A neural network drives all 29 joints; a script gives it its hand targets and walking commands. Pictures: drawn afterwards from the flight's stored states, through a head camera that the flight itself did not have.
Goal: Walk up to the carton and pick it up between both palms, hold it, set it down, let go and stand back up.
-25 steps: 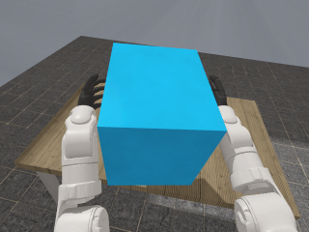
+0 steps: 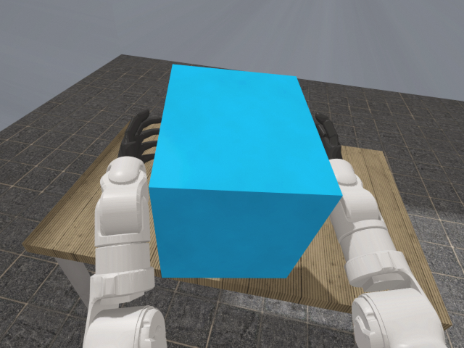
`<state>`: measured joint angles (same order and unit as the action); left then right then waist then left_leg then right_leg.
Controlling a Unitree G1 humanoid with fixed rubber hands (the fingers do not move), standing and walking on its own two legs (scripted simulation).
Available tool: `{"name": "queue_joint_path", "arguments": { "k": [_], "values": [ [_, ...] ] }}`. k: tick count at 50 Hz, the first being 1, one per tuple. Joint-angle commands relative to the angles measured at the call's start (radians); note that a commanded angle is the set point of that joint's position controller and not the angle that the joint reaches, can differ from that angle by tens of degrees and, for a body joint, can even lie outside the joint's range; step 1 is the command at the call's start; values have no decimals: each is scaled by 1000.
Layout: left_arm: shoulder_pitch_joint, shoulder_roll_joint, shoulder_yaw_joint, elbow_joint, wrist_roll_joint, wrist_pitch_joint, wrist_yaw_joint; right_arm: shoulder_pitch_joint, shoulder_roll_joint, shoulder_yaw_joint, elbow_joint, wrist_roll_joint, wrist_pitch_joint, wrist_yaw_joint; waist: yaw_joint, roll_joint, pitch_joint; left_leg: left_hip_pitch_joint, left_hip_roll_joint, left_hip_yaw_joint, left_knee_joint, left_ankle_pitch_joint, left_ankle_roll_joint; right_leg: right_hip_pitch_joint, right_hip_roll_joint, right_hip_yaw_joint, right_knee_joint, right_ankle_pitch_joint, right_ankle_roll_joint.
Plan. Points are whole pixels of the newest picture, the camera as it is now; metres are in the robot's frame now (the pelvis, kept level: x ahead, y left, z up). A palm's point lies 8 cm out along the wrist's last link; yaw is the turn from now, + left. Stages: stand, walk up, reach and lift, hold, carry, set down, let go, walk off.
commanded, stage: hold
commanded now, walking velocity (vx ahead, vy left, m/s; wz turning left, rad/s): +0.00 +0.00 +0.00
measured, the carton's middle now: (230, 174) +0.38 +0.01 +0.14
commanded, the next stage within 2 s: none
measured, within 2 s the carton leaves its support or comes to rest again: neither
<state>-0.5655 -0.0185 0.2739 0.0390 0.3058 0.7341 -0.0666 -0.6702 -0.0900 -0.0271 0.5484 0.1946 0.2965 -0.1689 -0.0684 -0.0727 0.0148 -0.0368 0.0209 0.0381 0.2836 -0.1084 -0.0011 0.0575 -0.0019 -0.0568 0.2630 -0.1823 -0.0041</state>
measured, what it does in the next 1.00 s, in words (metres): stands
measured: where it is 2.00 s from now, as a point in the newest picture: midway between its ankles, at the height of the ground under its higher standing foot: outside the picture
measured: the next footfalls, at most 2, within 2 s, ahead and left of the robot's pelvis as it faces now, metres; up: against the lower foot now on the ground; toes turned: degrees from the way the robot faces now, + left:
none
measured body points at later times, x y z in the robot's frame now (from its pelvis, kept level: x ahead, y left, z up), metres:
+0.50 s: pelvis +0.00 +0.00 +0.00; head -0.05 +0.03 +0.45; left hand +0.36 +0.17 +0.19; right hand +0.38 -0.15 +0.19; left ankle +0.04 +0.12 -0.75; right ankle -0.01 -0.11 -0.75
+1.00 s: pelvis +0.00 +0.00 +0.00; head -0.05 +0.03 +0.45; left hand +0.36 +0.17 +0.20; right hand +0.38 -0.16 +0.19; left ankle +0.04 +0.12 -0.75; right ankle -0.01 -0.11 -0.75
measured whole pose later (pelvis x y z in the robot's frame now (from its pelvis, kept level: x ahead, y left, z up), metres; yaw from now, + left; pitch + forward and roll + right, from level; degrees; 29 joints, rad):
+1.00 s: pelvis +0.00 +0.00 +0.00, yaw +0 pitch -8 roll +0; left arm -0.55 -0.02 0.27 0.03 0.30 0.73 -0.07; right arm -0.66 -0.09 -0.01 0.53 0.20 0.30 -0.18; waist -0.07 -0.07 0.02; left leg -0.03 0.02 0.04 0.29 -0.11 0.00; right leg 0.07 0.00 -0.06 0.26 -0.18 0.00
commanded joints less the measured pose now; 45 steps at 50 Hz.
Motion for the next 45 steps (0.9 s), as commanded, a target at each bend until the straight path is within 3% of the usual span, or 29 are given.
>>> {"name": "queue_joint_path", "arguments": {
  "k": [1,6,15,23,32,40,45],
  "values": [
    [-527,-492,-442,-66,-121,-46,-122,-681,568,354,-307,66,-55,77,-10,70,-300,190,-47,12,12,169,1,-53,45,-24,-39,176,50],
    [-540,-505,-474,-94,-147,-67,-114,-690,583,391,-350,85,-60,63,-13,75,-351,214,-57,4,39,225,-7,-48,46,-22,-25,252,59],
    [-518,-480,-416,-43,-107,-45,-128,-654,564,350,-275,61,-40,74,-1,56,-246,167,-45,16,-11,115,7,-71,43,-22,-49,127,48],
    [-558,-511,-478,-83,-150,-65,-113,-694,579,367,-335,74,-58,70,-18,81,-338,209,-50,6,27,183,-6,-77,49,-25,-35,183,50],
    [-517,-486,-425,-46,-110,-45,-118,-659,554,341,-270,57,-49,83,-2,70,-268,181,-40,12,-6,126,4,-81,46,-27,-48,108,43],
    [-538,-508,-474,-92,-143,-62,-112,-690,575,380,-343,82,-62,69,-14,77,-340,218,-51,5,35,222,-8,-60,50,-25,-31,218,52],
    [-519,-492,-448,-70,-125,-55,-115,-649,565,364,-298,68,-48,71,-12,69,-285,196,-48,10,11,163,-2,-75,46,-24,-41,169,51]
  ]
}}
